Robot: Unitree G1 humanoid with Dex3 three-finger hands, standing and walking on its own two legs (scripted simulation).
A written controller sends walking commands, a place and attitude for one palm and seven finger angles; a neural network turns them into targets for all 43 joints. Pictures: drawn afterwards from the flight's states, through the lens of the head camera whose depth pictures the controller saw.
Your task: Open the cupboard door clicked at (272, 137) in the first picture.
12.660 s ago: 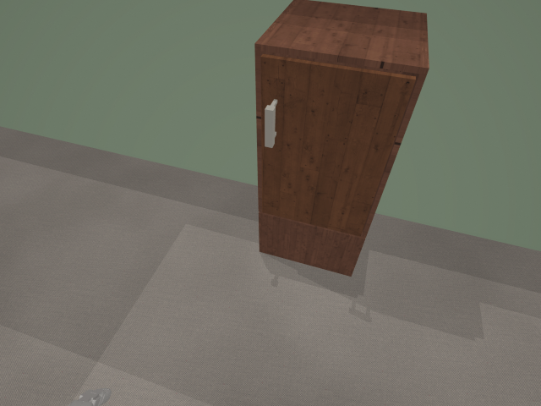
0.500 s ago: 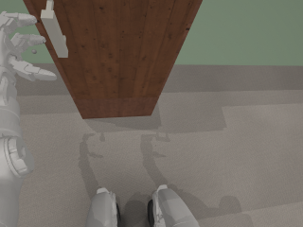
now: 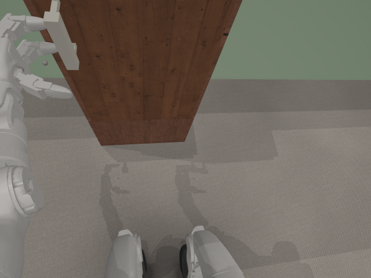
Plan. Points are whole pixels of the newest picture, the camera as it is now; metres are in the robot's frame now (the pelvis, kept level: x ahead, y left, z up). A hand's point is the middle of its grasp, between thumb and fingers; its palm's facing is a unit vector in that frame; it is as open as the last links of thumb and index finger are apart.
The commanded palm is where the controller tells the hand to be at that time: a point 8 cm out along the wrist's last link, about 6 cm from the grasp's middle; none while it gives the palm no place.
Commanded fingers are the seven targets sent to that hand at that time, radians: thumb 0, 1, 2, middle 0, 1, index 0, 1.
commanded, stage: slide the fingers in behind the handle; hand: left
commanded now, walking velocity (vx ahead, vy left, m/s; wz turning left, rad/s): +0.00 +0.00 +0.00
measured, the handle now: (64, 36) +0.59 +0.19 +0.07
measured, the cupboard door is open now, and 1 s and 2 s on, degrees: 0 0 1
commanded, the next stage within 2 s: close the thumb around the handle in 1.38 s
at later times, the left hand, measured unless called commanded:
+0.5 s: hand (62, 60) +0.54 +0.19 +0.06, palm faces -0.01 -1.00 -0.01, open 14.0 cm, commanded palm +0.52 +0.23 +0.06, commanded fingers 0.00 -0.50 0.30 -0.30 -1.20 -0.30 -1.20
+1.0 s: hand (78, 59) +0.54 +0.17 +0.06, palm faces +0.02 -1.00 -0.01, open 14.0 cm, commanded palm +0.52 +0.20 +0.06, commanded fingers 0.00 -0.50 0.30 -0.30 -1.20 -0.30 -1.20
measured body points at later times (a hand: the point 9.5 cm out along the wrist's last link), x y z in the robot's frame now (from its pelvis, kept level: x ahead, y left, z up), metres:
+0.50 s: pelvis +0.00 +0.00 +0.00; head +0.17 +0.03 +0.42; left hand +0.53 +0.25 +0.06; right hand +0.00 -0.26 -0.10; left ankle +0.03 +0.09 -0.63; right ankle +0.01 -0.12 -0.63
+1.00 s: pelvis +0.00 +0.00 +0.00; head +0.16 +0.03 +0.42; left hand +0.53 +0.22 +0.06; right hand +0.00 -0.26 -0.11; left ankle +0.03 +0.09 -0.63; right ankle +0.01 -0.12 -0.63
